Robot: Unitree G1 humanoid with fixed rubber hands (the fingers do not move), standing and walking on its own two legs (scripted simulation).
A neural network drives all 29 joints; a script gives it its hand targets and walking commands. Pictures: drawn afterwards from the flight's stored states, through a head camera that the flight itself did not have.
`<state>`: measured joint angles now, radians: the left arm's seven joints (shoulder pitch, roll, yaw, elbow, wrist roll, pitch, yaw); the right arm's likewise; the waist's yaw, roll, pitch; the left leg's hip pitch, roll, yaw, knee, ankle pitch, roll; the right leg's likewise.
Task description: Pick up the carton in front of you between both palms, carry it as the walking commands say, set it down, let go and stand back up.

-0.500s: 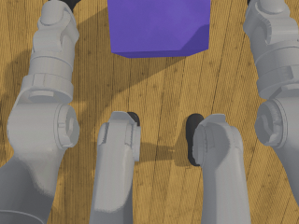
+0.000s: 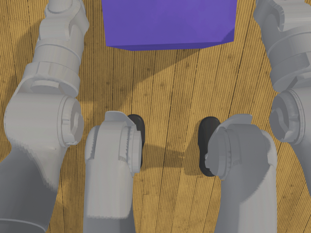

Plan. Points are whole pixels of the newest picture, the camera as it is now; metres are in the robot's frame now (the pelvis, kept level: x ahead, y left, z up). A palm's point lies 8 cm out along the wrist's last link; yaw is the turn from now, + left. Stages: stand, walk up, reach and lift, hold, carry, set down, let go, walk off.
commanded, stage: reach and lift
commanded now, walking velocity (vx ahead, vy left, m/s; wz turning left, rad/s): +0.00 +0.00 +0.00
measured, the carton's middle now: out of the picture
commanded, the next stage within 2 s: none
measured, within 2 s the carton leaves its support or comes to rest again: leaves its support in 0.60 s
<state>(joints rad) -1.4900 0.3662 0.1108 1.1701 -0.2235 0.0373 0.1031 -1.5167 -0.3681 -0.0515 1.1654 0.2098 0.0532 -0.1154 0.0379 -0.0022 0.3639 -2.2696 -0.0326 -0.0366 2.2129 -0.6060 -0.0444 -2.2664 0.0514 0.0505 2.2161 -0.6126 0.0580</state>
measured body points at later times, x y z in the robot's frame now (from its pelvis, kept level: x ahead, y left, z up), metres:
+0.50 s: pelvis +0.00 +0.00 +0.00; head +0.37 +0.01 +0.24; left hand +0.55 +0.18 -0.18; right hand +0.57 -0.13 -0.18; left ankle +0.10 +0.13 -0.33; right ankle +0.10 -0.13 -0.33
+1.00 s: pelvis -0.02 +0.00 +0.08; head +0.27 +0.00 +0.44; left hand +0.51 +0.17 +0.01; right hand +0.52 -0.13 +0.01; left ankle +0.10 +0.13 -0.33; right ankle +0.10 -0.13 -0.33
